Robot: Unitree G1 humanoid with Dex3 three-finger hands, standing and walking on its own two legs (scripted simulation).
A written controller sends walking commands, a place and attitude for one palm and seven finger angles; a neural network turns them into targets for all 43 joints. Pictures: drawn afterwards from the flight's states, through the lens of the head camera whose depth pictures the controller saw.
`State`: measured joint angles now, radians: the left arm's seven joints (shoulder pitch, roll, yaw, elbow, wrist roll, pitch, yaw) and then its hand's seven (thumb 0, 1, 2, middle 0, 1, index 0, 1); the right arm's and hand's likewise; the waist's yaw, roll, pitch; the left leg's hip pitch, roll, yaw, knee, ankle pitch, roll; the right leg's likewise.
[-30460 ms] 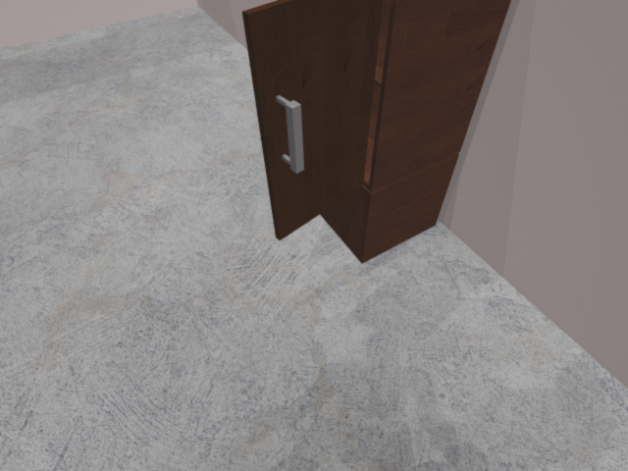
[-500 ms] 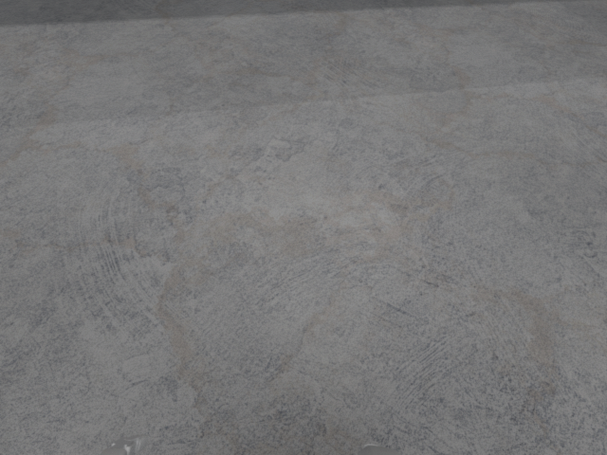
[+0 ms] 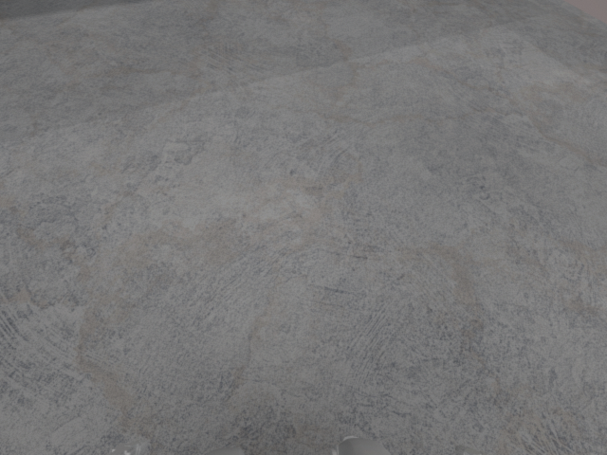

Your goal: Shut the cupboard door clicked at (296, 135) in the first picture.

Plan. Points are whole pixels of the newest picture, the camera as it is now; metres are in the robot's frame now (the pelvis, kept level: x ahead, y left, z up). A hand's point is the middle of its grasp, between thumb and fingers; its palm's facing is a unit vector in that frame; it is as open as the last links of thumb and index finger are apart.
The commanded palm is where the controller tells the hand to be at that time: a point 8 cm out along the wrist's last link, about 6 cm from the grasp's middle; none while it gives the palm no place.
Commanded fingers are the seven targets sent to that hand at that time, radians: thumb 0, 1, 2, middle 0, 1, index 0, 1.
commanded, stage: turn to face it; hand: left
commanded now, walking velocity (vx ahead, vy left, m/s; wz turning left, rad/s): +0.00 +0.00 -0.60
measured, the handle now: out of the picture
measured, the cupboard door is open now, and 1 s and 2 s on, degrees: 62 62 62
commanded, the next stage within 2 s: none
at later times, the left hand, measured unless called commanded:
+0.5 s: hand (212, 424) +0.17 +0.14 -0.15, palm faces -0.30 -0.92 -0.25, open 7.4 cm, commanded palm none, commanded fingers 0.00 0.90 0.90 -0.20 -0.30 -0.20 -0.30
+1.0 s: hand (257, 370) +0.25 +0.08 -0.15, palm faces -0.57 -0.79 -0.24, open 7.4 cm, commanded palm none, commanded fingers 0.00 0.90 0.90 -0.20 -0.30 -0.20 -0.30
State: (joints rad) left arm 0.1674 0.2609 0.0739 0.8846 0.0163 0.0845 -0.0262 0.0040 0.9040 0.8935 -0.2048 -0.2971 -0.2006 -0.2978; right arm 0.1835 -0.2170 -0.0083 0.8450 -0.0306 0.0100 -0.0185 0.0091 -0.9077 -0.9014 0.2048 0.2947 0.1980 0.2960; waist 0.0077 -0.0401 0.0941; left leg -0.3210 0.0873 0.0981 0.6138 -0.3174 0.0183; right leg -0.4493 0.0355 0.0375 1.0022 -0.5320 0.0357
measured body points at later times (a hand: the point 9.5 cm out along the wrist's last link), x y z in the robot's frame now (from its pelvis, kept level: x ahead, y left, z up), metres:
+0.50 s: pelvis +0.01 -0.03 +0.00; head +0.05 -0.05 +0.45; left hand +0.19 +0.18 -0.13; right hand +0.00 -0.31 -0.14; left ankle +0.03 +0.11 -0.67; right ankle -0.03 -0.15 -0.73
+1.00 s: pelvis +0.03 -0.03 +0.00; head +0.06 -0.05 +0.45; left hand +0.28 +0.12 -0.13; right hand -0.08 -0.27 -0.14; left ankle +0.08 +0.10 -0.73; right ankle -0.04 -0.13 -0.72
